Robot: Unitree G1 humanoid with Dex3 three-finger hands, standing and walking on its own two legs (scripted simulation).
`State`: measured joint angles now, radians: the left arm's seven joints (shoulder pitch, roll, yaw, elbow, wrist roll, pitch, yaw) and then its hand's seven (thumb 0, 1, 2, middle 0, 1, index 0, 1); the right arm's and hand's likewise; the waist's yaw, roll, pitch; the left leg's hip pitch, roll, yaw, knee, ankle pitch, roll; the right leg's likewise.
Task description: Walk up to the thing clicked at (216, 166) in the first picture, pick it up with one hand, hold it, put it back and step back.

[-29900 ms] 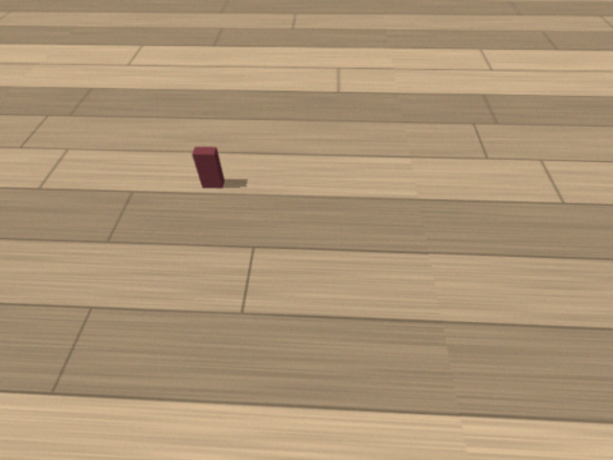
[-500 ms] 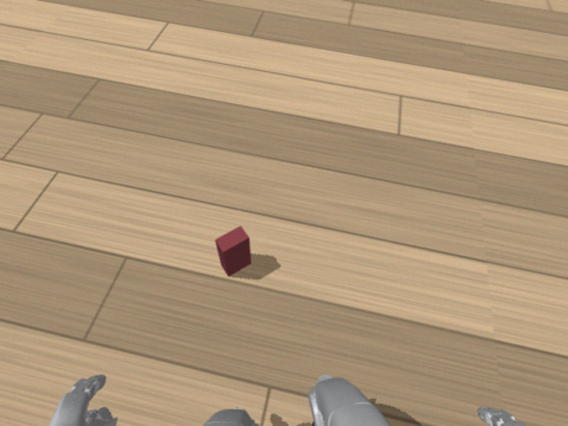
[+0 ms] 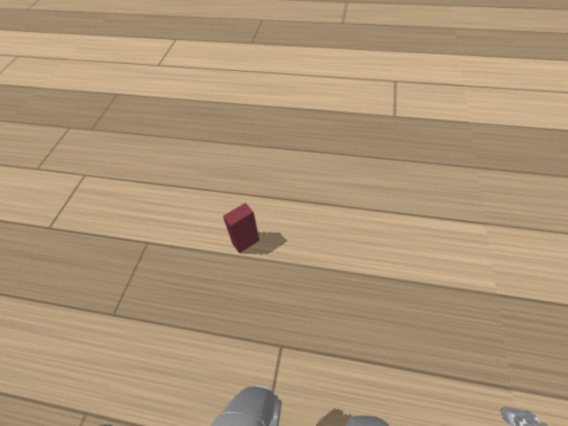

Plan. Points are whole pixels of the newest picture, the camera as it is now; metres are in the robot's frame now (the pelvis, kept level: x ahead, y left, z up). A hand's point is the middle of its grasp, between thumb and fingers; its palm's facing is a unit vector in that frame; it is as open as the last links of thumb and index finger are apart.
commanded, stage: step back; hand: left
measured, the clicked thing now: (242, 229) +0.83 +0.22 -0.66
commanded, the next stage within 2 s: stand in 1.68 s
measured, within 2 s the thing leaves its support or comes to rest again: neither
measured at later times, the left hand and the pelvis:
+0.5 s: hand out of the picture -0.09 +0.25 -0.16, palm faces -0.02 -0.92 -0.39, open 7.4 cm; pelvis -0.18 -0.03 -0.01, yaw -1 degrees
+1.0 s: hand out of the picture -0.22 +0.24 -0.14, palm faces +0.08 -0.92 -0.38, open 7.4 cm; pelvis -0.26 -0.04 +0.00, yaw +4 degrees
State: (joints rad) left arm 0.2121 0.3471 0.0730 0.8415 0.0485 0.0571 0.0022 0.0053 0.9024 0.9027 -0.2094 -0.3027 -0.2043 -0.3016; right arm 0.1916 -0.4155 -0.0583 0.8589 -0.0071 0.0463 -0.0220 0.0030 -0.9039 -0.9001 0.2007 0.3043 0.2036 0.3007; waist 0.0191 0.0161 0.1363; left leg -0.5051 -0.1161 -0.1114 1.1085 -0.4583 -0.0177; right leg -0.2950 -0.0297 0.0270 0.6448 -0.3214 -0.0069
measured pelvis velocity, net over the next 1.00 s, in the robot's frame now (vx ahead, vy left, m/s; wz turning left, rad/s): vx -0.26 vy -0.04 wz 0.07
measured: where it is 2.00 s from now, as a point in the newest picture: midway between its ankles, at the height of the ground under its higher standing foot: outside the picture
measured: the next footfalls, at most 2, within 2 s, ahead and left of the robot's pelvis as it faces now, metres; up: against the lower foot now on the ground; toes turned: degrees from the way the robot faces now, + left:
left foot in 0.14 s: -0.02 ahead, +0.11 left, +0.00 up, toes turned +2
right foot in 0.50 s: -0.18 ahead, -0.16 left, +0.00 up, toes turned +4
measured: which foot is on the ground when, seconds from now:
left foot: up 0.00-0.12, down 0.14-0.52, up 0.54-0.80, down 0.82-1.00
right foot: down 0.00-0.16, up 0.18-0.48, down 0.50-1.00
